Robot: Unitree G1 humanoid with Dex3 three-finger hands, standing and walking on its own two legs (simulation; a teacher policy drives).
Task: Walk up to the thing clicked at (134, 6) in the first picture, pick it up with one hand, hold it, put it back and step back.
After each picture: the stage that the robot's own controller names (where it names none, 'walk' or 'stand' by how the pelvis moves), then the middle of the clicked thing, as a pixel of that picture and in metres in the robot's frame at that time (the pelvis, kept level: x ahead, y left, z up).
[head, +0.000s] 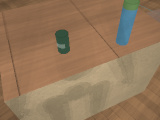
stand; (126, 23) +0.71 -0.21 +0.00
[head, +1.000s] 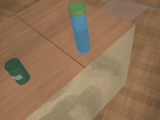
walk; (80, 29) +0.62 +0.06 +0.03
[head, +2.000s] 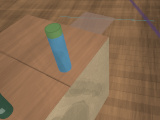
stand; (59, 50) +0.56 +0.12 +0.01
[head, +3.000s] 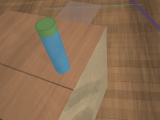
stand; (55, 49) +0.47 +0.18 +0.05
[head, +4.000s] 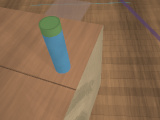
stand; (57, 48) +0.46 +0.17 +0.04
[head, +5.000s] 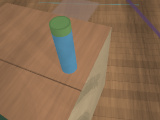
stand; (65, 48) +0.46 +0.15 +0.04
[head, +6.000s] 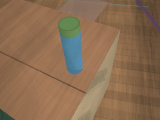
stand; (72, 49) +0.45 +0.13 +0.03
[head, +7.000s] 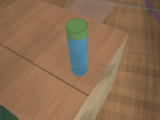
stand; (78, 51) +0.45 +0.10 +0.03
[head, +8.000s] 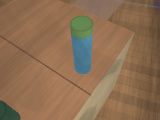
stand; (82, 49) +0.45 +0.09 +0.03
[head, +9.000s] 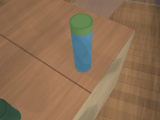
stand; (82, 47) +0.45 +0.09 +0.03
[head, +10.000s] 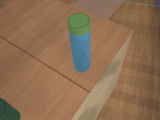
stand; (80, 46) +0.46 +0.09 +0.04
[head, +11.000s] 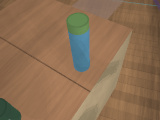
stand; (80, 46) +0.46 +0.09 +0.04
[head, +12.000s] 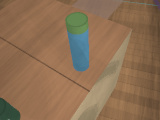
stand; (79, 46) +0.46 +0.09 +0.04
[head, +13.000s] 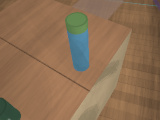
stand; (79, 46) +0.46 +0.09 +0.04
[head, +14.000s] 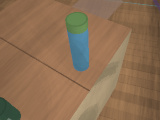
stand; (79, 45) +0.47 +0.09 +0.04
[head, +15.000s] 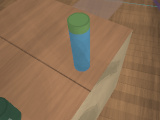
stand; (80, 46) +0.46 +0.09 +0.04
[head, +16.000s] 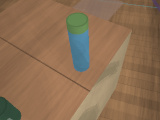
stand; (79, 46) +0.47 +0.09 +0.04
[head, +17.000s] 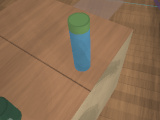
stand; (80, 46) +0.46 +0.09 +0.04
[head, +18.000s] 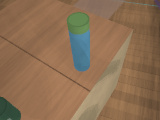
stand; (80, 46) +0.46 +0.09 +0.04
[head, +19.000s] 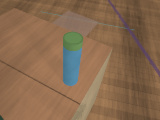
stand; (71, 61) +0.45 +0.08 +0.01
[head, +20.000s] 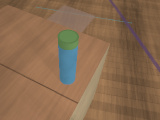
stand; (67, 60) +0.45 +0.08 +0.01
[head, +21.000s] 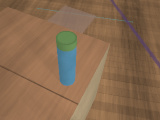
stand; (67, 61) +0.45 +0.09 +0.01
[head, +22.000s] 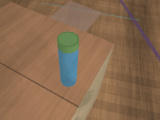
stand; (68, 62) +0.42 +0.10 +0.01
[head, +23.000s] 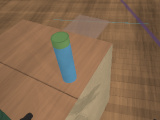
rise first; (65, 59) +0.48 +0.15 +0.01
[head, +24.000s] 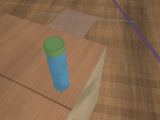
go down; (58, 67) +0.42 +0.14 +0.01
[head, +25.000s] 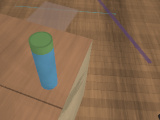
go down; (45, 64) +0.42 +0.14 +0.02
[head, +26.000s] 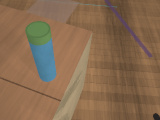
close in; (43, 55) +0.44 +0.14 +0.04
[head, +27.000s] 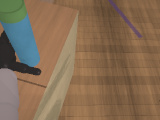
close; (22, 37) +0.46 +0.16 +0.08
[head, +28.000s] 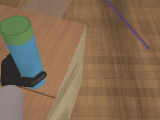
lift; (27, 58) +0.39 +0.16 +0.10
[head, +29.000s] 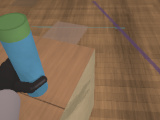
lift; (26, 61) +0.32 +0.17 +0.20
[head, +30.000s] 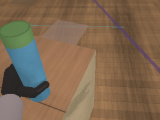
hold; (29, 67) +0.32 +0.17 +0.17
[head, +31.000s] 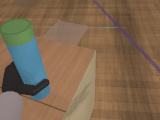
hold; (30, 65) +0.32 +0.16 +0.17
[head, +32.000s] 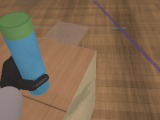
crouch; (29, 59) +0.33 +0.16 +0.19
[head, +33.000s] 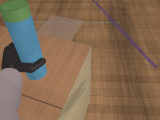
crouch; (27, 44) +0.40 +0.17 +0.18
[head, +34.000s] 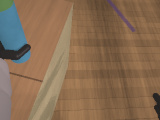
lower; (9, 30) +0.48 +0.17 +0.09
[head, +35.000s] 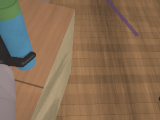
lower; (16, 38) +0.46 +0.16 +0.09
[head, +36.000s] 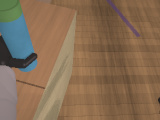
lower; (18, 39) +0.46 +0.16 +0.08
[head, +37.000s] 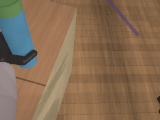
lower; (18, 36) +0.47 +0.16 +0.09
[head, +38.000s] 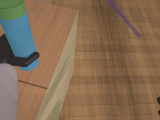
loosen; (20, 38) +0.46 +0.16 +0.08
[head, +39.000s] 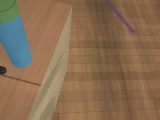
withdraw; (13, 37) +0.46 +0.16 +0.09
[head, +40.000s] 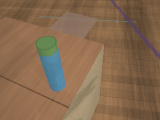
sink last; (52, 66) +0.42 +0.16 +0.03
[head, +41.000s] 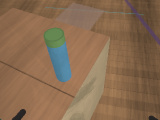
stand; (59, 58) +0.46 +0.14 +0.01
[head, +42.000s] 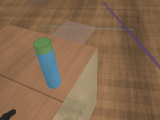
stand; (48, 65) +0.48 +0.17 +0.01
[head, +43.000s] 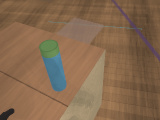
stand; (54, 68) +0.45 +0.16 +0.00
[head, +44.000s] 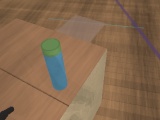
stand; (56, 67) +0.45 +0.15 +0.00
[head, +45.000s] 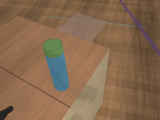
stand; (57, 67) +0.44 +0.15 +0.00
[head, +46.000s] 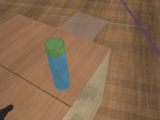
stand; (59, 66) +0.44 +0.14 +0.00
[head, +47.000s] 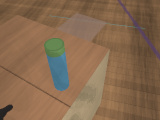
walk; (58, 67) +0.44 +0.14 +0.00
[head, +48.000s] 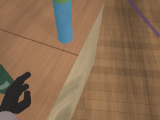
walk; (63, 17) +0.61 +0.08 +0.03
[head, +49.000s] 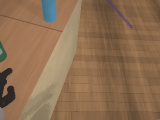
walk; out of the picture +0.77 +0.14 +0.03
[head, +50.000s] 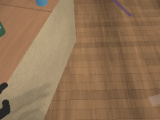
walk; out of the picture +0.97 +0.22 +0.04
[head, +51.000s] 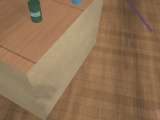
stand; out of the picture +1.07 +0.08 +0.01
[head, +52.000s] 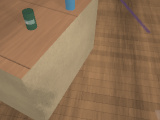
stand; out of the picture +1.08 +0.10 +0.00
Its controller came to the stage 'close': yes
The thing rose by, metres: 0.20
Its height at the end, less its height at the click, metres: +0.00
